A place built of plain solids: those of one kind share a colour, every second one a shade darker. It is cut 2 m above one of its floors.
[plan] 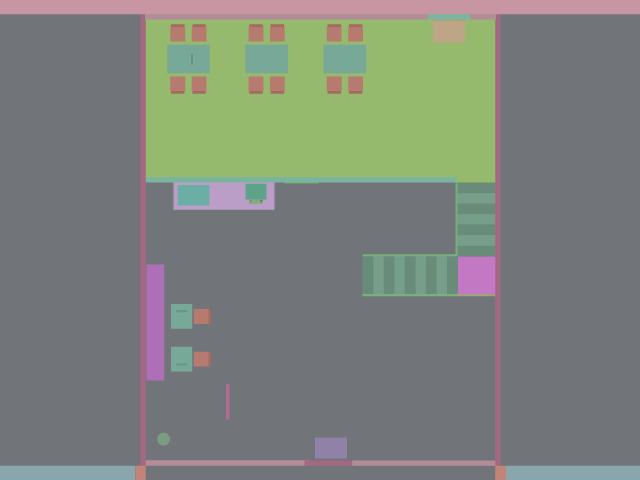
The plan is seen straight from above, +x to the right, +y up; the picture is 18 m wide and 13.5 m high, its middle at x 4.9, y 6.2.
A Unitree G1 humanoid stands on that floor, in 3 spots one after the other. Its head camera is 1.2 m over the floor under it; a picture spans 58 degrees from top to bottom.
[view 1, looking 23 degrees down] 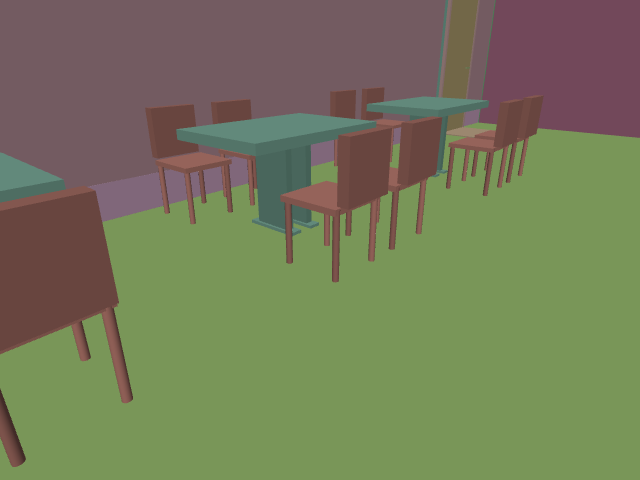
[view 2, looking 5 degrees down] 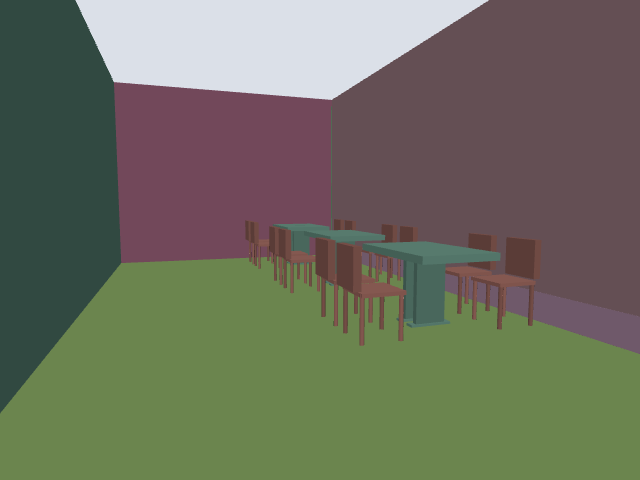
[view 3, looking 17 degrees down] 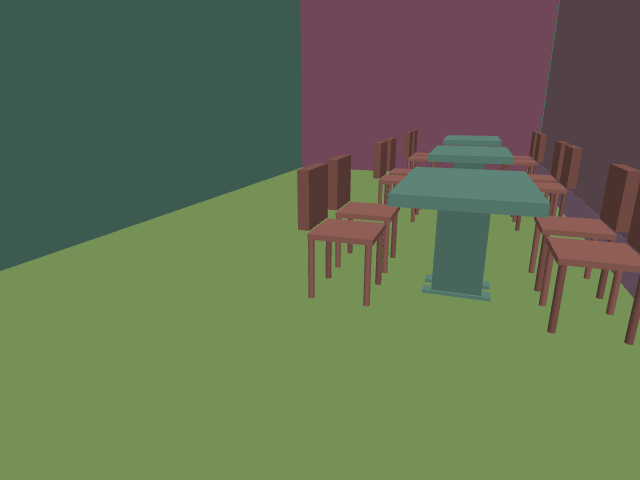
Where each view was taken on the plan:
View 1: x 1.20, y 9.02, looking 41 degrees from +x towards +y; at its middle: upper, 3.07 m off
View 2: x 9.30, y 8.92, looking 161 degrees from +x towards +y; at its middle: side_chair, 4.29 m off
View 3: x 8.53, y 11.30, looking -161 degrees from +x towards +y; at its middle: side_chair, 2.68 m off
